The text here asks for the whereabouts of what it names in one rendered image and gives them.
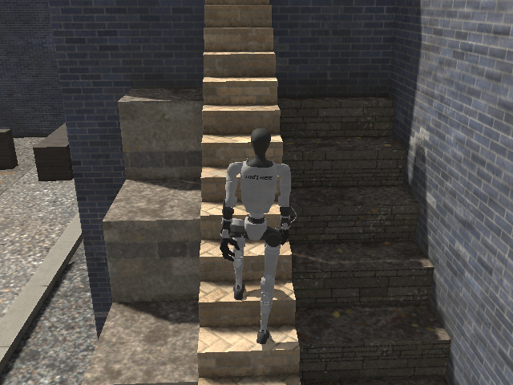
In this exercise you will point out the robot right shin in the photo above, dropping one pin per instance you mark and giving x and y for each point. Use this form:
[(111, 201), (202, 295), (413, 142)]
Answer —
[(266, 305)]

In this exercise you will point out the right robot hand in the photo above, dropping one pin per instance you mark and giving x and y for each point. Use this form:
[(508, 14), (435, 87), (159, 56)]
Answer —
[(284, 235)]

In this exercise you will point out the left robot upper arm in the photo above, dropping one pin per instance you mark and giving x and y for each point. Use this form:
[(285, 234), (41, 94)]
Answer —
[(231, 183)]

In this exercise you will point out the left robot hand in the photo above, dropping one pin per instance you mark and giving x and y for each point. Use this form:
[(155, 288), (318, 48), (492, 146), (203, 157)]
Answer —
[(225, 249)]

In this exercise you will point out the right robot forearm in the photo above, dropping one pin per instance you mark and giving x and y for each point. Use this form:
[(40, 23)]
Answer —
[(285, 216)]

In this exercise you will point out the right robot upper arm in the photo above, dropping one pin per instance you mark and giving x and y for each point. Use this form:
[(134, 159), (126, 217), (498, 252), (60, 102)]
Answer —
[(283, 171)]

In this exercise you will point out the robot torso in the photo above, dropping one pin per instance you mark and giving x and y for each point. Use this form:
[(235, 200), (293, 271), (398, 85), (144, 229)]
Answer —
[(258, 188)]

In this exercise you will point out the left robot forearm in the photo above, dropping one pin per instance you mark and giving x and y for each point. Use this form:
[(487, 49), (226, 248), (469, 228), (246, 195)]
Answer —
[(226, 220)]

